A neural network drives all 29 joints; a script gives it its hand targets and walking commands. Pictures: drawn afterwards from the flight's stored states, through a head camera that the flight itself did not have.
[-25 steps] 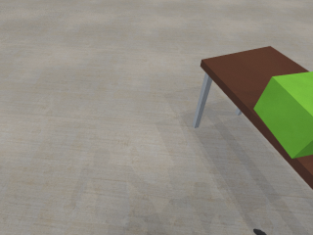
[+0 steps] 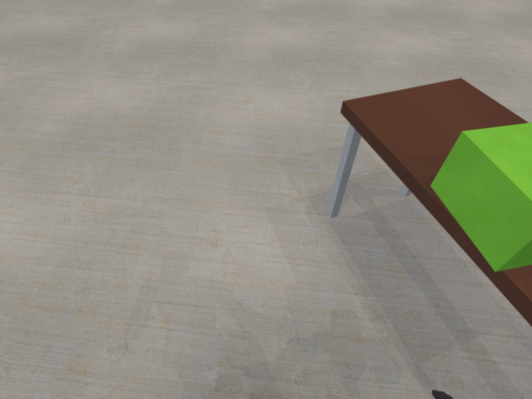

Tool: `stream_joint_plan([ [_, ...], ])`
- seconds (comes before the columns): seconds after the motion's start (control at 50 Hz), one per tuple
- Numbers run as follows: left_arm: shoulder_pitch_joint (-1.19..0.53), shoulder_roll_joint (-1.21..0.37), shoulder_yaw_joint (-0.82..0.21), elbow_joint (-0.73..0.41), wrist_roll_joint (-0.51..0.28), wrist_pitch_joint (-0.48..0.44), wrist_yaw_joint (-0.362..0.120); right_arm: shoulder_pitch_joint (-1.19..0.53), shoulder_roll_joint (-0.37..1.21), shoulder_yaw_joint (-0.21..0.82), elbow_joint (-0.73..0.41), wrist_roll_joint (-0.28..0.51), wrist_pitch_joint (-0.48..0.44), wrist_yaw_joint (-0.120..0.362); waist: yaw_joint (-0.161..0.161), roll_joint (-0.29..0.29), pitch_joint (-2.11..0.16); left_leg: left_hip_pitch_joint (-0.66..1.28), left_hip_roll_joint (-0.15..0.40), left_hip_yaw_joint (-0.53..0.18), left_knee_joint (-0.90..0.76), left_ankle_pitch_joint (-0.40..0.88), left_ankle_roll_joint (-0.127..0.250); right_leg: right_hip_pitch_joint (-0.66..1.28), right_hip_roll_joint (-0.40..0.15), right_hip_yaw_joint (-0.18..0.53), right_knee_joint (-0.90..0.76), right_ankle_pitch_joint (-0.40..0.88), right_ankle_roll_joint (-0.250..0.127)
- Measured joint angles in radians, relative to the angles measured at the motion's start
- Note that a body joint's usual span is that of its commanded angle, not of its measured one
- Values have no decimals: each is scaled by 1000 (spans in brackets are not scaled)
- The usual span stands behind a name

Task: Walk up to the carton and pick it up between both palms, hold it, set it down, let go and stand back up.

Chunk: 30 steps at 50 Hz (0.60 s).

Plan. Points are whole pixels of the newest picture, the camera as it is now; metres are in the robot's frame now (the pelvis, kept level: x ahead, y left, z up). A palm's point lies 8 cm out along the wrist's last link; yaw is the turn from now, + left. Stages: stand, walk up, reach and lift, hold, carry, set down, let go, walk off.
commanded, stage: stand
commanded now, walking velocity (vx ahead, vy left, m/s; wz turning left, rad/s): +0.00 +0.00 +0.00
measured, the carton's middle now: out of the picture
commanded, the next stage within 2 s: walk up in 0.40 s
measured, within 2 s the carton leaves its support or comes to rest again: neither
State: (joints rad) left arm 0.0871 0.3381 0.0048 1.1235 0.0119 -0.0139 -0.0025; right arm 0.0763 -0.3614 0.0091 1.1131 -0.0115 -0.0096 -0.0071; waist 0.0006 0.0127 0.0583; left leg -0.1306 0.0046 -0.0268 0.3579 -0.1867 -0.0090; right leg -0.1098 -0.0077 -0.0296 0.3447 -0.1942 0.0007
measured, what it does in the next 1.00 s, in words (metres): steps to the right, turning right: right foot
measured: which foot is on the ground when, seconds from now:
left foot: down 0.00-0.92, up 0.94-1.00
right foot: down 0.00-0.66, up 0.68-0.88, down 0.90-1.00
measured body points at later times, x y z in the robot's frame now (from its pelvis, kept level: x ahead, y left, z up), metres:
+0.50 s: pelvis +0.00 +0.00 +0.00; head +0.01 +0.00 +0.45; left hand +0.09 +0.30 -0.13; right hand +0.09 -0.30 -0.13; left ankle +0.01 +0.13 -0.75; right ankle +0.00 -0.12 -0.75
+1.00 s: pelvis +0.07 -0.08 -0.04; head +0.06 -0.12 +0.41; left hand +0.25 +0.23 -0.11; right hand +0.08 -0.46 -0.15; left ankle +0.03 +0.10 -0.70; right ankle +0.07 -0.20 -0.75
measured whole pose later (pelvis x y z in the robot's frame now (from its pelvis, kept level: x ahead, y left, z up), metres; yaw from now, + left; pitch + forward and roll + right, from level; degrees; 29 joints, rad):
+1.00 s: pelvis +0.07 -0.08 -0.04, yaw -19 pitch -4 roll +1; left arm 0.26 0.44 0.14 0.84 0.03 0.01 -0.11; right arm 0.15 -0.50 -0.12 0.88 -0.04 -0.01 0.02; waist 0.02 0.07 0.06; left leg -0.23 0.12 0.06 1.04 -0.54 -0.01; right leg -0.38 -0.05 -0.04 0.82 -0.38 -0.02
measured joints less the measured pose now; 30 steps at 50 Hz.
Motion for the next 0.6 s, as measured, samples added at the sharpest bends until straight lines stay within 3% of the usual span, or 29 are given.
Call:
stream_joint_plan([
  [0.6,8,11,10,-1,1,4,-3,15,1,2,9,0,-3,2,1,-2,1,7,6,9,-10,-3,-4,2,6,9,-9,0,-2],
])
